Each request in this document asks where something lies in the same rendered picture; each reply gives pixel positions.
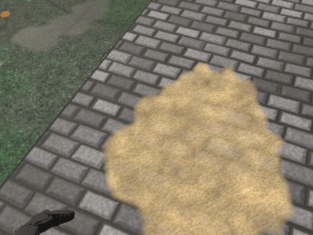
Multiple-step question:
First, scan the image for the left robot hand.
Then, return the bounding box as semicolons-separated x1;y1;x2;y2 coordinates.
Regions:
15;210;75;235

